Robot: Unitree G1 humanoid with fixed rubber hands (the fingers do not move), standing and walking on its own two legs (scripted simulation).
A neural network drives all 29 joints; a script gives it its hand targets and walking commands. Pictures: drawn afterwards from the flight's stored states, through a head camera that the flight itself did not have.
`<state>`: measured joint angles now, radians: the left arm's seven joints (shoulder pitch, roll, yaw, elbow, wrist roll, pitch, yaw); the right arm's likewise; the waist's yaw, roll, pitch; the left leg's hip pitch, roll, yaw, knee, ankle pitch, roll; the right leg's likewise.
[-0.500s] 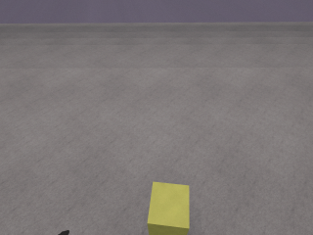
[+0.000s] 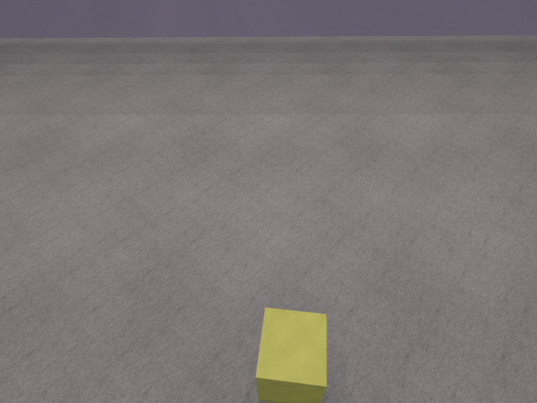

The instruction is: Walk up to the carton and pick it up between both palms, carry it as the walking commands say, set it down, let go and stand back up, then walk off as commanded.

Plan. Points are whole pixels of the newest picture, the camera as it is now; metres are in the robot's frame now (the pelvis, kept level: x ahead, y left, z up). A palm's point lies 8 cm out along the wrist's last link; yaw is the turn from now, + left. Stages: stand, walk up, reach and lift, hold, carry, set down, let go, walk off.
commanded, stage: stand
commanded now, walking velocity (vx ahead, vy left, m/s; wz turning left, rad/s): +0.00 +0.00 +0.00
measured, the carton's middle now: (291, 358) +0.42 -0.03 -0.66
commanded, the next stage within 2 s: walk off in 0.58 s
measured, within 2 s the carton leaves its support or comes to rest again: neither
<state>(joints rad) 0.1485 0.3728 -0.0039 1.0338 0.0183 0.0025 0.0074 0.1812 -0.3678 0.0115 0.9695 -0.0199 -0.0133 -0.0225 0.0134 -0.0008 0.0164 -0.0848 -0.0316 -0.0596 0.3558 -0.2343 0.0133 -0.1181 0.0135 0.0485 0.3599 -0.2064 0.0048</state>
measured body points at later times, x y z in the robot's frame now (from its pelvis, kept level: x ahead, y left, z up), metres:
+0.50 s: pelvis +0.00 +0.00 +0.00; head +0.00 +0.00 +0.45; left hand +0.08 +0.32 -0.12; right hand +0.08 -0.31 -0.12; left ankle -0.03 +0.11 -0.75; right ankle -0.01 -0.12 -0.75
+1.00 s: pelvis +0.03 -0.01 +0.00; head +0.03 -0.01 +0.45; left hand +0.10 +0.29 -0.13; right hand +0.04 -0.31 -0.14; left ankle -0.02 +0.12 -0.75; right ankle +0.01 -0.14 -0.69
